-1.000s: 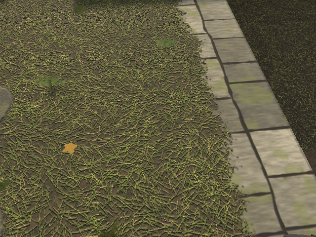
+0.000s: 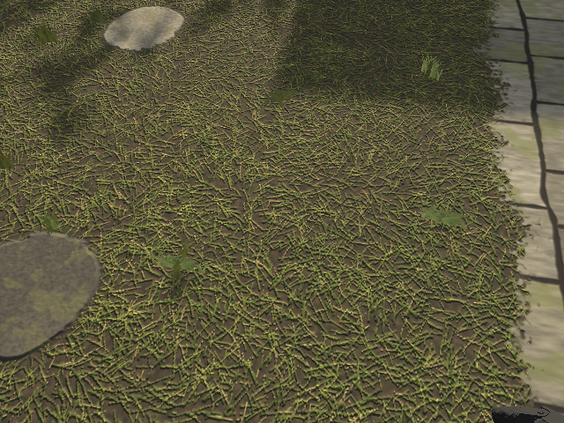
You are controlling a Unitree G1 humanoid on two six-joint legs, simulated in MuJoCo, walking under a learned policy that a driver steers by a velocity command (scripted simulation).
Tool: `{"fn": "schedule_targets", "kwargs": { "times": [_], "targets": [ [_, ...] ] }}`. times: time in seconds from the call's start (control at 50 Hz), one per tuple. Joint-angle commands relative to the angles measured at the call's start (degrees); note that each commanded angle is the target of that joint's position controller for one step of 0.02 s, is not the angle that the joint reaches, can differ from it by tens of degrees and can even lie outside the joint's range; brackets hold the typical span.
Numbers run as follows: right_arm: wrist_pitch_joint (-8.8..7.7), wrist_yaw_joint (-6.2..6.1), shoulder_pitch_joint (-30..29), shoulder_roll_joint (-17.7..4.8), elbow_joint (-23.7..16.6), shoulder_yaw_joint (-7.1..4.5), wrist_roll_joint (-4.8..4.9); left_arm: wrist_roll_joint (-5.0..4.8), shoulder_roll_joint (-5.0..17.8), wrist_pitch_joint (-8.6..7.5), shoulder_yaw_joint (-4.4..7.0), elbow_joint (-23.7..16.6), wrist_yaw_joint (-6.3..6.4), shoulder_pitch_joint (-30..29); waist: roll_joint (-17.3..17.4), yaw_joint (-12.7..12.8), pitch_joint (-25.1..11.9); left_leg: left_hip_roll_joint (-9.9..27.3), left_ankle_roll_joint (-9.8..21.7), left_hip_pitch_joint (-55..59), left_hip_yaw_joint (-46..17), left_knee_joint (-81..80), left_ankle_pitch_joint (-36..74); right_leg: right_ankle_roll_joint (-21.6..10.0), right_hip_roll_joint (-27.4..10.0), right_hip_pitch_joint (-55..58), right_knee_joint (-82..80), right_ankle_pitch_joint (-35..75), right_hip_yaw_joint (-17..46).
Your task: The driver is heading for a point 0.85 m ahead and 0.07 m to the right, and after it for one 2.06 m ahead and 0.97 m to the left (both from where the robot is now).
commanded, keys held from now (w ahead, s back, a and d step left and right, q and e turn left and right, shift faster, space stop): w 0.36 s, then w+e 0.42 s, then w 0.22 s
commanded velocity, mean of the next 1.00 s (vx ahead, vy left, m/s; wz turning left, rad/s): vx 0.50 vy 0.00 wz -0.19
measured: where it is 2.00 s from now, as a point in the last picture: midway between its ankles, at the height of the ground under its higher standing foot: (357, 197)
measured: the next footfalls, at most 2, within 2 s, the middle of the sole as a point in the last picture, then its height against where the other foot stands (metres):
left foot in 0.14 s outside the picture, level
right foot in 0.68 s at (372, 390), level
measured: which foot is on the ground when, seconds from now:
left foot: up 0.00-0.12, down 0.14-0.68, up 0.70-1.00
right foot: down 0.00-0.14, up 0.16-0.66, down 0.68-1.00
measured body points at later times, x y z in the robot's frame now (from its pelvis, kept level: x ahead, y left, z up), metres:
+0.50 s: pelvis +0.28 +0.05 +0.00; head +0.30 +0.05 +0.45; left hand +0.47 +0.30 -0.10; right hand +0.31 -0.24 -0.12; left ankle +0.23 +0.14 -0.75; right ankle +0.46 -0.13 -0.69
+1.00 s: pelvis +0.57 -0.04 +0.00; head +0.59 -0.06 +0.45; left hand +0.70 +0.21 -0.11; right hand +0.68 -0.34 -0.10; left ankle +0.77 +0.10 -0.68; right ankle +0.52 -0.10 -0.75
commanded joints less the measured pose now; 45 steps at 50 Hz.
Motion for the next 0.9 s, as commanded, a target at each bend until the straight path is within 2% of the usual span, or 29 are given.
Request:
{"fn": "schedule_targets", "kwargs": {
  "times": [0.02, 0.06, 0.1, 0.12, 0.14, 0.16, 0.18, 0.2, 0.22, 0.24, 0.26, 0.28, 0.34, 0.38, 0.48, 0.54, 0.6, 0.64, 0.66, 0.68, 0.7, 0.72, 0.74, 0.76, 0.78, 0.8, 0.82, 0.86, 0.9],
  "targets": [
    [-1.44, 1.02, -8.0, -3.1, -6.0, -0.59, 0.51, -0.31, 10.1, 0.16, 2.37, -1.4, 0.46, 2.3, -5.9, 0.4, 2.1, -2.0, 0.8, 1.2, 1.9, -4.9, 2.3, -7.8, -16.0, -0.1, -2.7, 19.3, 7.6],
    [-1.67, 1.66, -9.1, -3.8, -6.7, -0.83, 0.55, -0.44, 10.7, 0.88, 2.64, -0.7, 0.75, 2.8, -6.3, -0.4, 2.2, -2.6, 2.3, 1.1, 1.7, -7.0, -1.5, -7.1, -17.7, 3.8, -0.5, 22.5, 8.1],
    [-1.76, 1.80, -5.6, -5.6, -6.0, -1.65, 0.34, -0.44, 11.9, 1.39, 3.01, -0.6, 1.13, 1.7, -7.5, -3.3, -0.3, -4.4, 4.1, 7.5, 3.0, -8.4, -5.6, -5.9, -18.0, 5.7, 4.6, 34.2, 7.5],
    [-1.74, 1.51, 0.6, -7.3, -4.3, -2.64, 0.13, -0.46, 12.1, 1.69, 3.00, -0.7, 1.30, 0.4, -7.5, -7.1, -4.2, -6.0, 5.7, 16.5, 4.5, -10.1, -4.8, -4.8, -16.4, 4.6, 11.7, 42.6, 5.6],
    [-1.59, 0.89, 9.6, -10.2, -1.8, -3.95, -0.14, -0.04, 10.9, 1.77, 2.42, -1.4, 1.51, 0.0, -6.5, -11.2, -10.5, -4.2, 7.9, 30.9, 3.1, -9.3, -2.8, -3.1, -13.7, -1.4, 22.6, 41.5, 3.7],
    [-1.27, 0.30, 18.1, -15.2, -0.6, -5.14, -1.35, 1.14, 6.5, 1.06, 0.85, -3.5, 1.45, 3.0, 2.2, -12.1, -19.9, 9.8, 14.2, 53.3, -15.5, -6.6, -3.6, 0.0, -8.0, -20.4, 43.3, 21.7, 1.1],
    [-1.02, 0.53, 20.0, -15.0, 0.4, -4.96, -0.48, 0.87, 2.6, -0.04, -0.46, -3.0, 1.05, 7.3, 13.0, -10.4, -25.7, 17.6, 19.7, 62.3, -36.9, -14.1, -14.5, 1.6, -0.6, -35.4, 56.4, -19.6, 5.7],
    [-0.90, 0.40, 18.6, -10.2, 0.5, -3.62, 0.20, -0.72, 8.7, -0.82, 1.07, -3.6, 0.56, 1.6, 7.6, -12.0, -19.0, 15.3, 17.3, 57.8, -34.4, -17.1, -21.2, 1.0, -3.9, -41.6, 60.9, -19.0, 9.2],
    [-0.83, 0.28, 14.2, -9.1, 0.2, -3.06, 0.39, -1.50, 10.0, -1.31, 1.49, -5.3, 0.31, -3.4, 5.2, -10.8, -10.8, 13.5, 15.5, 49.1, -26.4, -19.0, -18.3, 0.8, -6.7, -43.3, 59.7, -13.3, 6.9],
    [-0.87, 0.39, 10.9, -8.1, 0.0, -2.70, -0.16, -0.78, 9.4, -1.49, 1.45, -5.6, 0.44, -5.8, 1.1, -9.2, -6.7, 11.2, 14.8, 41.4, -21.3, -20.8, -13.0, 1.1, -8.8, -41.5, 56.9, -8.5, 5.8],
    [-1.06, 0.59, 8.6, -6.8, -0.2, -2.33, -0.69, -0.05, 8.8, -1.19, 1.69, -5.5, 0.45, -5.7, 0.8, -7.2, -4.3, 9.2, 14.4, 35.7, -17.5, -22.8, -8.2, 1.6, -10.3, -38.9, 54.2, -5.4, 5.8],
    [-1.35, 0.69, 7.4, -6.2, -0.1, -2.17, -1.06, 0.03, 7.9, -0.63, 1.63, -5.1, 0.35, -4.1, 2.3, -5.4, -4.2, 8.0, 14.4, 31.9, -15.2, -24.5, -5.9, 2.2, -11.3, -35.6, 53.0, -3.5, 6.1],
    [-2.39, 0.67, 7.1, -7.1, 1.5, -2.52, -0.47, 0.37, 5.6, 0.87, 1.21, -4.9, 0.67, -3.8, 2.1, -3.8, -2.4, 6.9, 15.5, 26.4, -9.7, -28.2, -1.5, 4.2, -12.1, -34.3, 48.8, -0.1, 5.1],
    [-2.43, 0.11, 8.3, -8.2, 2.9, -2.82, -0.72, 0.57, 5.1, 1.04, 1.05, -6.0, 0.77, -7.7, 1.2, -4.6, -0.7, 6.5, 15.4, 26.6, -6.6, -29.4, 0.3, 5.2, -12.4, -37.2, 43.1, 5.7, 5.1],
    [-2.19, -0.64, 11.6, -10.0, 5.5, -3.02, -0.80, -0.10, 3.4, 0.33, 0.30, -7.9, -0.44, -16.4, 0.2, -8.5, 1.1, 5.4, 12.1, 29.0, 1.8, -30.5, 0.1, 4.0, -10.0, -35.0, 27.0, 20.0, 3.3],
    [-1.52, -0.79, 14.3, -10.6, 7.6, -3.26, -0.39, -0.44, 3.6, 0.26, 0.28, -10.2, -1.26, -20.8, -0.3, -10.2, 2.3, 7.9, 11.5, 35.7, 3.4, -29.2, 0.4, 2.6, -9.0, -37.6, 22.8, 19.3, 3.7],
    [-0.28, -1.18, 14.8, -10.9, 8.8, -3.56, 0.01, -0.22, 4.0, 0.26, 0.43, -12.2, -2.39, -22.8, 0.0, -10.0, 2.5, 10.1, 10.0, 42.7, 4.6, -25.1, 6.8, 0.4, -8.0, -39.7, 20.8, 12.6, 2.5],
    [0.60, -1.75, 13.3, -12.3, 8.4, -3.95, 0.08, 0.06, 5.4, 0.39, 1.16, -12.7, -2.84, -20.2, 1.6, -7.7, -0.2, 9.9, 8.4, 44.5, 6.6, -18.2, 24.3, -1.5, -5.1, -34.1, 20.7, 6.6, -0.9],
    [1.18, -2.16, 12.5, -12.8, 8.1, -4.10, 0.05, 0.14, 7.1, 0.58, 2.18, -11.8, -2.77, -15.0, 2.2, -4.7, -3.8, 9.0, 7.3, 43.9, 8.2, -10.6, 34.0, -2.7, -2.8, -26.8, 20.2, 5.2, -2.8],
    [1.66, -2.69, 12.3, -12.2, 7.5, -3.80, -0.12, -0.05, 9.9, 0.75, 3.93, -9.6, -2.29, -6.3, 0.7, -0.4, -8.7, 6.6, 5.4, 39.1, 10.6, 1.2, 35.6, -4.6, -0.6, -14.1, 18.0, 7.8, -3.0],
    [1.19, -3.10, 13.7, -9.9, 5.8, -2.63, -1.57, -0.20, 15.1, 1.33, 5.63, -8.3, -1.23, 2.9, -7.1, 2.4, -15.5, 3.5, 3.0, 24.4, 11.6, 20.0, 16.7, -8.8, -10.6, 4.1, 18.4, 10.9, 12.3],
    [-0.66, -1.72, 19.6, -2.7, 4.0, -0.29, -2.46, -0.65, 18.3, 0.99, 5.81, -8.7, -1.42, 1.7, -19.1, -3.5, -21.5, -9.1, -0.1, -0.1, 4.6, 37.0, -33.7, -19.5, -22.3, 22.3, 11.0, -1.0, 44.0],
    [-2.60, -0.65, 13.8, -8.7, 4.3, -1.45, -0.49, -0.64, 12.5, 0.91, 4.45, -9.3, -1.30, 3.1, -12.1, 0.9, -22.2, -6.4, 1.0, -6.5, -4.2, 41.4, -34.0, -17.9, -22.1, 23.5, 6.1, -7.0, 46.2],
    [-3.73, -0.15, 8.5, -10.3, 2.3, -1.89, 1.28, -0.14, 10.8, 0.68, 3.94, -9.5, -1.03, 0.6, -9.4, 1.0, -13.9, -4.1, 2.0, -9.7, -3.4, 40.1, -28.6, -15.6, -20.3, 17.0, 5.1, -3.2, 38.0],
    [-4.30, -0.46, 6.5, -9.4, 1.8, -1.59, 0.72, 0.03, 10.4, 0.58, 3.83, -10.2, -0.87, -2.7, -3.4, -0.9, -9.4, -1.8, 2.1, -8.1, -2.8, 36.0, -24.1, -14.3, -18.1, 8.9, 4.7, 2.8, 32.2],
    [-4.20, -0.80, 6.4, -9.4, 2.2, -1.89, -0.40, 0.36, 8.7, 0.65, 3.30, -10.9, -0.71, -5.9, -1.8, -3.0, -6.4, 0.0, 1.5, -4.9, -2.3, 31.3, -21.4, -13.4, -16.6, 1.9, 3.8, 10.0, 27.0],
    [-3.57, -0.78, 7.6, -9.3, 2.4, -2.08, -0.73, 1.16, 7.3, 0.59, 2.75, -11.7, -0.52, -7.5, -3.5, -4.8, -5.9, 1.2, 1.0, -0.9, -2.5, 29.4, -19.7, -13.3, -15.4, -2.7, 2.6, 15.1, 24.3],
    [-2.27, -0.83, 9.6, -7.7, 2.9, -1.93, -1.07, 0.93, 6.9, 0.31, 2.59, -11.6, -0.31, -8.0, -4.7, -6.2, -5.4, 1.7, -0.7, 1.9, -1.3, 25.8, -18.4, -13.8, -14.4, -7.4, 0.6, 20.8, 20.4],
    [-1.39, -1.11, 7.6, -6.3, 2.2, -1.52, -1.29, 0.68, 8.2, -0.03, 2.90, -10.5, 0.17, -6.8, -4.9, -5.9, -3.6, 1.7, -2.3, 1.1, -0.2, 20.6, -14.1, -13.5, -13.5, -10.2, -1.1, 23.9, 16.4]
  ]
}}
Velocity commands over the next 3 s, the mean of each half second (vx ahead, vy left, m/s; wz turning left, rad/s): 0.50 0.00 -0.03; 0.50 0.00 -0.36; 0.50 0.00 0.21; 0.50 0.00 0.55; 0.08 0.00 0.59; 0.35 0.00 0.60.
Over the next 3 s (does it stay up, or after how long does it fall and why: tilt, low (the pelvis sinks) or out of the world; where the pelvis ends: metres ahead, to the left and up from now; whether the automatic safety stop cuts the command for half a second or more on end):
stays up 1.33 0.01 -0.01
